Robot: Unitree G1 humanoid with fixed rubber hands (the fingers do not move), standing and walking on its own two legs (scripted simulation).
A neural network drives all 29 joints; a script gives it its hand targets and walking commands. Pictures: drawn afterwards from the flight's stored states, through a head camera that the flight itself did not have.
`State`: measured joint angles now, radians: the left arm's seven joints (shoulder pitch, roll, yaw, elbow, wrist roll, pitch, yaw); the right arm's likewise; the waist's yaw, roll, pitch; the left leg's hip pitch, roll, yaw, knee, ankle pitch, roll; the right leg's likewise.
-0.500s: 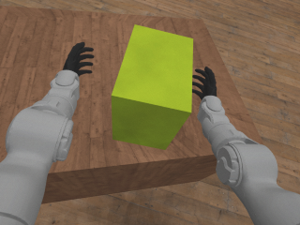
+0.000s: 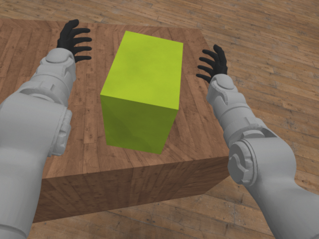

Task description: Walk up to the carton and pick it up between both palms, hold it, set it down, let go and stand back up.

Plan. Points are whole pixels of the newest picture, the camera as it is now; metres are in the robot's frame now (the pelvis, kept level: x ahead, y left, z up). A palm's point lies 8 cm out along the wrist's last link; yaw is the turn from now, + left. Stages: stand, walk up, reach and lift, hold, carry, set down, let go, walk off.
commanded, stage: set down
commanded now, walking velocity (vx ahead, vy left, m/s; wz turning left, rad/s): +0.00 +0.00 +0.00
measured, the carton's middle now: (143, 95) +0.53 -0.02 +0.00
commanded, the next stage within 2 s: none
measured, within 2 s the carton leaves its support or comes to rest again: neither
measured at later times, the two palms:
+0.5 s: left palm (62, 78) +0.50 +0.19 +0.10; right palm (203, 92) +0.45 -0.16 +0.11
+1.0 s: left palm (52, 113) +0.42 +0.21 +0.07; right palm (211, 130) +0.35 -0.17 +0.07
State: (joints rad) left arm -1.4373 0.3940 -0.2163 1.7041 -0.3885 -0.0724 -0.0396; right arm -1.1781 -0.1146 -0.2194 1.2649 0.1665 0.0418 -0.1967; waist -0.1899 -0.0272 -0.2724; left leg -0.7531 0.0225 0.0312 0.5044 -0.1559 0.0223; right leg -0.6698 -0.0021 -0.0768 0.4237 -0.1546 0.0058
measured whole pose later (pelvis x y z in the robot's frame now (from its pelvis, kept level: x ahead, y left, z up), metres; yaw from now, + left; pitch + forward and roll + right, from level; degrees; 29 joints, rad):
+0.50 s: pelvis +0.03 -0.01 +0.01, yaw +1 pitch +17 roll -2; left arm -1.11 0.42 -0.07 1.47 -0.23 -0.06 -0.10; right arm -0.90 -0.01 -0.09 1.06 0.20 0.02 -0.30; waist -0.15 -0.06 -0.19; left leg -0.57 0.04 0.02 0.47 -0.19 -0.01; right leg -0.48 0.02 -0.09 0.37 -0.18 -0.01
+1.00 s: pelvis +0.00 +0.01 +0.01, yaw -1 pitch +8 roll -3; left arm -0.78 0.34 -0.03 1.15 -0.24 -0.08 -0.08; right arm -0.57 -0.05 -0.06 0.87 0.23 -0.09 -0.27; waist -0.08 -0.02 -0.09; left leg -0.45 0.03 0.05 0.53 -0.21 0.03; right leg -0.35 0.01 -0.05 0.39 -0.17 0.02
